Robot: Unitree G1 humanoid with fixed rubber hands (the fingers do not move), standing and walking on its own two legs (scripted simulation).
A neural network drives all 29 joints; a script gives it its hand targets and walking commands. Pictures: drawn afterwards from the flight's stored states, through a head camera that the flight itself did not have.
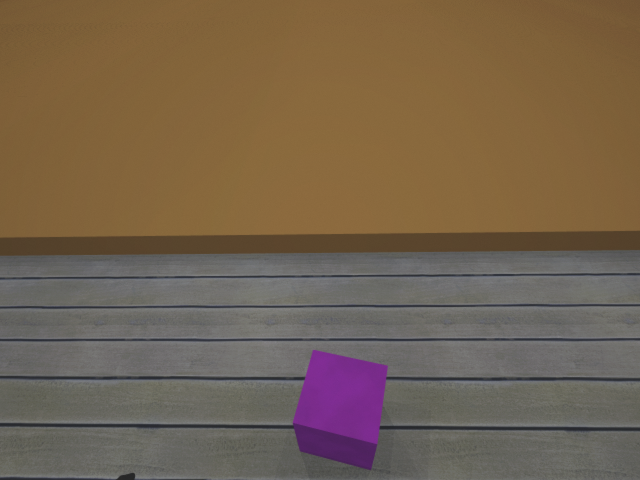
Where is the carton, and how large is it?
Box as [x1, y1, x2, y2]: [293, 350, 387, 469]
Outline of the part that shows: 313,350 293,420 293,425 299,448 301,451 370,469 377,442 387,366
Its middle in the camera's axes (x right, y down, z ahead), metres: +0.06 +0.49 +1.09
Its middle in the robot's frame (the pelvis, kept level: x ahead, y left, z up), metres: +0.45 +0.00 -0.66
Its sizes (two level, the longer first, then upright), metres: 0.210 0.200 0.250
